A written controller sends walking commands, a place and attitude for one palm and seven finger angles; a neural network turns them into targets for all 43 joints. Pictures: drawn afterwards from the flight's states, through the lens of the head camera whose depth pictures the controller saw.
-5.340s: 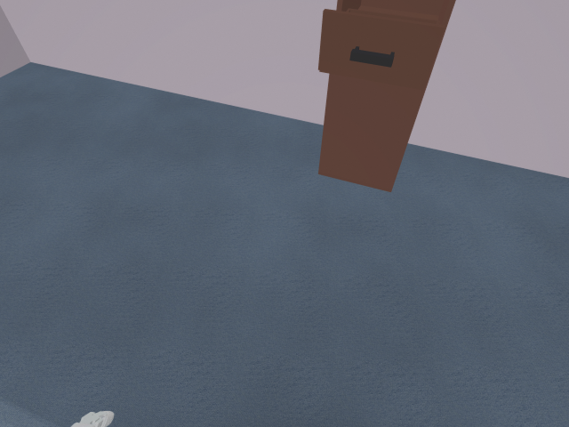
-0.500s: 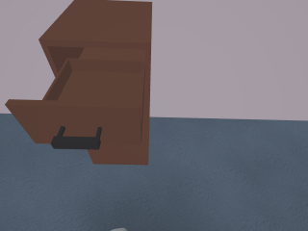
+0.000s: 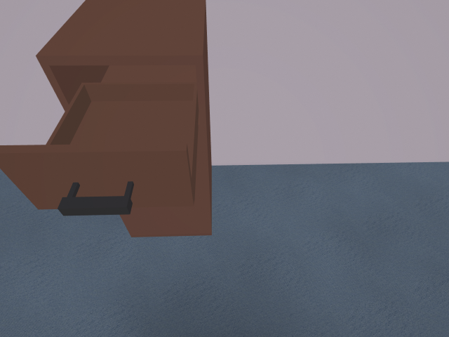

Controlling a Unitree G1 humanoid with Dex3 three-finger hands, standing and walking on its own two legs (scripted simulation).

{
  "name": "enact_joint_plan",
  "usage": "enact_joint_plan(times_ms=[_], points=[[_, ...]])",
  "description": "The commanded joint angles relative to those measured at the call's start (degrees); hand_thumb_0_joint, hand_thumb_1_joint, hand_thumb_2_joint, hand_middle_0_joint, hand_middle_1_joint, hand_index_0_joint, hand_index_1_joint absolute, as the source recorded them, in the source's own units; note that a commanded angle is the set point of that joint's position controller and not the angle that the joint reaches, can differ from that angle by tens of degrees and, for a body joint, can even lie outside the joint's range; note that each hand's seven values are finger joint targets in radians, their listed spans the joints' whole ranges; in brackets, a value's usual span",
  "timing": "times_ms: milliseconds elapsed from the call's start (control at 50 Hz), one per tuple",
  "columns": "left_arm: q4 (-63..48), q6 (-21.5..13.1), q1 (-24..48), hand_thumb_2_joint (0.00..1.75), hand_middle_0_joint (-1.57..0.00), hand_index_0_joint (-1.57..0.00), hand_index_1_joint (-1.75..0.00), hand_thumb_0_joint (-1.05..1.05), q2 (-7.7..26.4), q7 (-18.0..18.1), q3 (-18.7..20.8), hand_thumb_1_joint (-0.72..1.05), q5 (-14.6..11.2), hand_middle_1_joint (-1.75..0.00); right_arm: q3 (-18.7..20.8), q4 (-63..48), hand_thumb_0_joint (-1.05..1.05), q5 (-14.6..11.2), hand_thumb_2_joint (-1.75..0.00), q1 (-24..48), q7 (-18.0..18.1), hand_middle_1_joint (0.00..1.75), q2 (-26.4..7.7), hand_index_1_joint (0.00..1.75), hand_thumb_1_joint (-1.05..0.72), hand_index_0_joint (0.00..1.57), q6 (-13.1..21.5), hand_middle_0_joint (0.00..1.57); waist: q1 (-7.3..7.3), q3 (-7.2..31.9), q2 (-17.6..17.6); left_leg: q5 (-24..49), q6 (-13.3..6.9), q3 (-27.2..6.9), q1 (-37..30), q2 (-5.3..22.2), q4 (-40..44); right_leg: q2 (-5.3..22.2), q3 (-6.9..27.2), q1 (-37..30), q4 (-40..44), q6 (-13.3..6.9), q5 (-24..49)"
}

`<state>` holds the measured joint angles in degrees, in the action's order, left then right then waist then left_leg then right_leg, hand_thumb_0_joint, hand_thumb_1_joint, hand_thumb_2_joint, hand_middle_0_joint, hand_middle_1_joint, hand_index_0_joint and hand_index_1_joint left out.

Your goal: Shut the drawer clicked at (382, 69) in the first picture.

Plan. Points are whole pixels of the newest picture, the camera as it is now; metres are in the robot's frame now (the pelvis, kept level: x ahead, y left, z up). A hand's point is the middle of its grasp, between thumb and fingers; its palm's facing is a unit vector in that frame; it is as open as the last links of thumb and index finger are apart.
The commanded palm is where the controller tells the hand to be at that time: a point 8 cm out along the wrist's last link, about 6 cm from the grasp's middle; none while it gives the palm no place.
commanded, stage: come to a stop and stand still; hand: left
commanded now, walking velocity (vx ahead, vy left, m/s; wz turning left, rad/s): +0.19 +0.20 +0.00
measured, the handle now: (99, 196) +0.35 +0.27 +0.04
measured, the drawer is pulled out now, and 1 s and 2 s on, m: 0.30 0.30 0.30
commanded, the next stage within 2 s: look again from close up in 0.88 s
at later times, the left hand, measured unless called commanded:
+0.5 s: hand out of the picture -0.06 +0.17 -0.17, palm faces +0.12 -0.98 -0.18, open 7.4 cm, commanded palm none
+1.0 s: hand out of the picture -0.01 +0.18 -0.17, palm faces +0.04 -0.98 -0.19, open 7.4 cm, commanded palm none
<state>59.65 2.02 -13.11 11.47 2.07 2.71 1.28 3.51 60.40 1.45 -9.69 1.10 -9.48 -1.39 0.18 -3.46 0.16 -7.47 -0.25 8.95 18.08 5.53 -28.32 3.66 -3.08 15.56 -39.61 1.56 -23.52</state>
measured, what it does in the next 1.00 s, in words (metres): steps on the spot: right foot, then left foot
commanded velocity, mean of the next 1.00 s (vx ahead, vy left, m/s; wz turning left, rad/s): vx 0.04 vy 0.04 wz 0.00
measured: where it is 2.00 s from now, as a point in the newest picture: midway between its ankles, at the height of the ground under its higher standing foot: outside the picture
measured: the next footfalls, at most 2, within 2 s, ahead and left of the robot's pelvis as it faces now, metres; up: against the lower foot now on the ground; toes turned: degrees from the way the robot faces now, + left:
right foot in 0.02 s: +0.05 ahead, -0.14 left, +0.00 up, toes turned -4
left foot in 0.44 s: -0.03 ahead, +0.13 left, +0.00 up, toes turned +6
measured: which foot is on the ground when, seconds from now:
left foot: down 0.00-0.04, up 0.06-0.42, down 0.44-1.00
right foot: up 0.00-0.00, down 0.02-1.00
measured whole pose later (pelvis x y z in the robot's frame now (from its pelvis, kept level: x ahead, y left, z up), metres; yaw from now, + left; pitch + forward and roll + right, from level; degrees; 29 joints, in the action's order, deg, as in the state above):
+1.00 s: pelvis -0.01 +0.01 +0.01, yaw +1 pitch -1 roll +0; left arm 66.4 -0.6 -14.6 8.6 2.6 -0.1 0.8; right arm 0.3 66.0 0.5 -17.2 1.7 -6.4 1.0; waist 0.4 -1.8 -0.2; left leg -17.7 0.5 4.6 5.3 2.0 -24.2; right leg 4.0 -3.9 11.8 -24.5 2.3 -11.4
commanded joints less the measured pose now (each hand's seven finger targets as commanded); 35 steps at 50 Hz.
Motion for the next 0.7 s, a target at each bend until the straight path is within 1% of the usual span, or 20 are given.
enact_joint_plan(times_ms=[0, 20, 40, 60, 80, 100, 120, 220, 280, 340, 360, 380, 400, 420, 440, 460, 480, 520, 600, 680], points=[[0.4, -1.6, -10.4, 0.9, -0.2, -0.2, -0.3, 0.0, 7.7, 0.2, 0.3, 0.9, 0.9, -0.3, 0.1, -3.6, 0.0, -1.3, -0.9, -1.0, -1.0, 0.3, -1.6, 0.3, -0.9, 0.2, -1.0, 0.2, 1.61, -3.4, -14.9, -21.5, 2.7, -3.0, 9.1, -2.5, -6.1, 15.3, 20.8, 0.9, 34.2, -5.4, -20.1], [-2.1, -1.2, -5.3, 0.9, -0.2, -0.2, -0.3, 0.0, 10.9, 0.3, 1.0, 0.9, 0.5, -0.3, 0.7, -4.4, 0.0, -0.7, -0.9, 0.5, -1.4, 0.3, -3.9, 0.3, -0.9, 0.2, -1.6, 0.2, 2.08, -5.4, -14.4, -20.1, 2.2, -5.4, 5.9, -2.0, -14.5, 20.1, 25.7, 11.6, 39.2, -8.3, -27.2], [-3.2, -1.6, -2.2, 0.9, -0.2, -0.2, -0.3, 0.0, 10.7, 0.6, 1.4, 0.9, 0.5, -0.3, 1.0, -3.9, 0.0, -0.3, -0.9, -0.3, -1.5, 0.3, -4.9, 0.3, -0.9, 0.2, -2.2, 0.2, 1.08, -6.4, -17.3, -17.4, 1.9, -7.2, 5.9, -2.1, -19.9, 18.7, 26.5, 13.6, 39.7, -7.7, -26.2], [-3.7, -1.8, 0.1, 0.9, -0.2, -0.2, -0.3, 0.0, 9.2, 0.7, 1.2, 0.9, 0.3, -0.3, 1.3, -2.4, 0.0, -0.1, -0.9, -2.8, -1.5, 0.3, -5.3, 0.3, -0.9, 0.2, -2.3, 0.2, -0.14, -7.4, -15.0, -14.1, 1.4, -8.8, 6.2, -2.2, -24.3, 17.0, 23.0, 14.2, 38.2, -6.9, -21.5], [-3.9, -2.0, 1.5, 0.9, -0.2, -0.2, -0.3, 0.0, 8.0, 0.4, 0.9, 0.9, 0.3, -0.3, 1.3, -1.0, 0.0, 0.1, -0.9, -5.9, -1.9, 0.3, -5.3, 0.3, -0.9, 0.2, -1.9, 0.2, -1.46, -6.7, -12.0, -11.1, 1.6, -7.9, 6.2, -2.5, -26.6, 14.2, 17.1, 11.8, 35.2, -5.9, -14.0], [-4.0, -2.3, 1.2, 0.9, -0.2, -0.2, -0.3, 0.0, 7.7, 0.2, 1.0, 0.9, 0.3, -0.3, 1.2, -0.4, 0.0, 0.1, -0.9, -8.3, -2.0, 0.3, -4.7, 0.3, -0.9, 0.2, -1.5, 0.2, -1.73, -4.9, -10.8, -9.3, 2.0, -6.9, 6.6, -2.8, -27.1, 12.4, 13.2, 8.1, 32.7, -5.2, -8.1], [-3.8, -2.5, -0.5, 0.9, -0.2, -0.2, -0.3, 0.0, 7.4, 0.1, 1.2, 0.9, 0.2, -0.3, 1.1, -0.5, 0.0, 0.1, -0.9, -8.8, -2.0, 0.3, -4.6, 0.3, -0.9, 0.2, -1.3, 0.2, -0.82, -3.7, -10.3, -8.7, 2.4, -6.3, 7.1, -2.9, -27.0, 12.1, 11.6, 5.2, 31.4, -5.1, -5.4], [-1.6, -2.9, -8.0, 0.9, -0.2, -0.2, -0.3, 0.0, 7.0, 0.3, 1.9, 0.9, 0.4, -0.3, 0.6, -2.6, 0.0, 0.1, -0.9, -6.5, -1.7, 0.3, -3.8, 0.3, -0.9, 0.2, -0.4, 0.2, 2.99, -0.5, -9.0, -13.3, 3.0, -6.0, 9.5, -2.2, -19.5, 14.5, 14.4, -6.0, 30.0, -8.3, -2.3], [-0.7, -2.8, -9.1, 0.9, -0.2, -0.2, -0.3, 0.0, 7.3, 0.3, 2.1, 0.9, 0.6, -0.3, 0.1, -2.9, 0.0, -0.3, -0.9, -6.2, -1.4, 0.3, -2.8, 0.3, -0.9, 0.2, 0.2, 0.2, 3.89, 0.6, -10.7, -16.8, 2.2, -5.6, 5.3, -2.7, -10.5, 14.5, 14.8, -7.1, 29.0, -9.8, 1.3], [0.2, -2.5, -6.6, 0.9, -0.2, -0.2, -0.3, 0.0, 6.5, 0.1, 1.8, 0.9, 0.1, -0.3, -0.6, -0.4, 0.0, -0.6, -0.9, -11.4, -0.7, 0.3, -1.7, 0.3, -0.9, 0.2, 0.8, 0.2, 1.34, 2.0, -11.4, -10.7, 1.5, -3.9, -6.3, -4.2, 2.0, 10.8, 11.4, -2.2, 26.0, -7.8, 3.1], [0.3, -2.3, -5.4, 0.9, -0.2, -0.2, -0.3, 0.0, 5.4, 0.1, 1.5, 0.9, -0.2, -0.3, -0.9, 0.7, 0.0, -0.7, -0.9, -14.0, -0.3, 0.3, -1.9, 0.3, -0.9, 0.2, 1.3, 0.2, -0.11, 2.7, -8.8, -6.6, 1.1, -4.6, -12.0, -4.0, 7.8, 9.0, 9.6, 1.1, 23.5, -6.2, 3.4], [0.2, -2.1, -4.9, 0.9, -0.2, -0.2, -0.3, 0.0, 3.6, 0.0, 1.0, 0.9, -0.6, -0.3, -0.9, 1.6, 0.0, -0.6, -0.9, -15.6, 0.0, 0.3, -3.1, 0.3, -0.9, 0.2, 1.8, 0.2, -0.49, 3.0, -2.8, -5.1, 0.3, -7.7, -15.4, -0.8, 9.9, 5.8, 6.7, 4.4, 19.4, -4.2, 4.1], [0.1, -2.0, -5.6, 0.9, -0.2, -0.2, -0.3, 0.0, 1.3, -0.2, 0.3, 0.9, -0.8, -0.3, -0.8, 1.6, 0.0, -0.3, -0.9, -15.2, 0.3, 0.3, -5.3, 0.3, -0.9, 0.2, 2.1, 0.2, 0.11, 2.0, 4.4, -5.6, -1.8, -13.9, -12.6, 5.0, 11.7, 2.3, 3.0, 5.6, 15.7, -2.3, 5.9], [0.0, -2.1, -5.6, 0.9, -0.2, -0.2, -0.3, 0.0, -0.1, -0.3, 0.1, 0.9, -0.7, -0.3, -0.8, 0.8, 0.0, -0.4, -0.9, -13.3, 0.6, 0.3, -7.3, 0.3, -0.9, 0.2, 2.0, 0.2, 0.83, 1.5, 6.2, -8.1, -3.3, -16.6, -7.0, 8.7, 13.4, 1.2, 0.1, 2.6, 14.2, -1.3, 6.6], [0.5, -1.5, -4.7, 0.9, -0.2, -0.2, -0.3, 0.0, -0.5, -0.4, -0.3, 0.9, -0.3, -0.3, -0.7, 1.1, 0.0, -0.5, -0.9, -10.9, 0.7, 0.3, -7.4, 0.3, -0.9, 0.2, 2.1, 0.2, 1.0, -0.6, 10.7, -12.5, -4.1, -18.2, -2.6, 9.4, 17.3, 0.7, -1.6, 0.5, 11.9, -0.3, 6.2], [1.2, -1.4, -3.7, 0.9, -0.2, -0.2, -0.3, 0.0, -0.1, -0.5, -0.5, 0.9, 0.0, -0.3, -1.1, 1.1, 0.0, -0.6, -0.9, -8.9, 0.9, 0.3, -6.2, 0.3, -0.9, 0.2, 2.2, 0.2, 1.13, -3.2, 11.0, -13.8, -3.8, -16.8, 0.1, 7.6, 18.7, 0.8, -1.5, -1.4, 11.3, -0.1, 8.3], [2.2, -1.6, -4.7, 0.9, -0.2, -0.2, -0.3, 0.0, -0.1, -0.6, -0.9, 0.9, 0.0, -0.3, -1.4, 1.2, 0.0, -0.7, -0.9, -8.0, 1.1, 0.3, -5.4, 0.3, -0.9, 0.2, 2.4, 0.2, 1.81, -3.6, 10.2, -9.5, -3.1, -14.5, -0.8, 5.7, 17.2, 1.2, -0.9, -2.0, 12.8, -0.3, 11.6], [4.3, -2.1, -6.5, 0.9, -0.2, -0.2, -0.3, 0.0, 0.8, -0.6, -1.2, 0.9, -0.2, -0.3, -1.7, 1.8, 0.0, -1.0, -0.9, -8.8, 1.3, 0.3, -4.5, 0.3, -0.9, 0.2, 2.8, 0.2, 1.73, -1.7, 7.2, -0.5, -2.2, -11.4, -3.7, 3.5, 13.6, 2.0, 0.4, -4.6, 15.6, -0.5, 16.6], [5.8, -2.3, -6.9, 0.9, -0.2, -0.2, -0.3, 0.0, 1.1, -0.3, -1.7, 0.9, -0.4, -0.3, -1.9, 3.4, 0.0, -1.2, -0.9, -10.5, 1.3, 0.3, -3.8, 0.3, -0.9, 0.2, 2.8, 0.2, 0.8, -1.0, 0.6, 2.8, -0.8, -9.3, -6.5, 2.1, 10.8, 3.1, 1.6, -5.5, 17.8, -0.8, 20.3], [6.0, -2.5, -6.5, 0.9, -0.2, -0.2, -0.3, 0.0, 1.1, 0.0, -1.7, 0.9, -0.5, -0.3, -2.1, 4.3, 0.0, -1.1, -0.9, -11.3, 1.4, 0.3, -3.5, 0.3, -0.9, 0.2, 3.0, 0.2, 0.48, 0.3, 0.7, 7.4, -0.6, -8.7, -8.5, 2.1, 10.2, 3.3, 1.4, -6.3, 17.2, -0.9, 22.2]])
